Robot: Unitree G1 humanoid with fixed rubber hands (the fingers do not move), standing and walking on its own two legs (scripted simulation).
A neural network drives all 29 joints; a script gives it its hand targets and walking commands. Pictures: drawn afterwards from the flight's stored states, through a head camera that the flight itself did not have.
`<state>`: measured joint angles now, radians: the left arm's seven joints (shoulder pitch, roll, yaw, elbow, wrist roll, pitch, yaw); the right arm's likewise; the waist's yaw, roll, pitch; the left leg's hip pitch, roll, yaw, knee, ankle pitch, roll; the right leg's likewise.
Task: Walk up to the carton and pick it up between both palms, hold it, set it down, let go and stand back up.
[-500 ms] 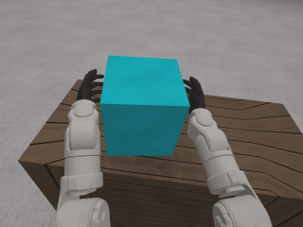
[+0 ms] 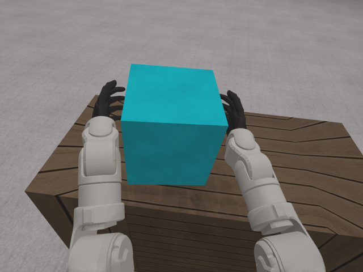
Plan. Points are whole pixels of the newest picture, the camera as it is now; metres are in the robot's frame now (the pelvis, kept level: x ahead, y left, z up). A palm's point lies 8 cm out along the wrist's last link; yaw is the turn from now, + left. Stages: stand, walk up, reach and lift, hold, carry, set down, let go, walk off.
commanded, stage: hold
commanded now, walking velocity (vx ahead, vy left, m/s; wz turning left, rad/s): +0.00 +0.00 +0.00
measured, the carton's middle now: (169, 127) +0.39 +0.01 +0.14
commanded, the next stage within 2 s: none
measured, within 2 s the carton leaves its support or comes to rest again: neither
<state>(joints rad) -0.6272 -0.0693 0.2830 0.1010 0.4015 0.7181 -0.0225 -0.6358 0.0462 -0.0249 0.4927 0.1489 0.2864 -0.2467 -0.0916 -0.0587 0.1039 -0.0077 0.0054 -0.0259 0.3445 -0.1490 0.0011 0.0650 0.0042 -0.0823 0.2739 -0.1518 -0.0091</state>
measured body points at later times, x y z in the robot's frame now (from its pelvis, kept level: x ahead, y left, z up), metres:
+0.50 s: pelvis +0.00 +0.00 +0.00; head -0.03 +0.03 +0.45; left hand +0.38 +0.15 +0.19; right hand +0.37 -0.13 +0.17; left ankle +0.04 +0.12 -0.75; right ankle +0.02 -0.11 -0.75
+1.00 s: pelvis +0.00 +0.00 +0.00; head -0.03 +0.03 +0.45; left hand +0.38 +0.15 +0.19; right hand +0.37 -0.13 +0.17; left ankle +0.04 +0.11 -0.75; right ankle +0.02 -0.11 -0.75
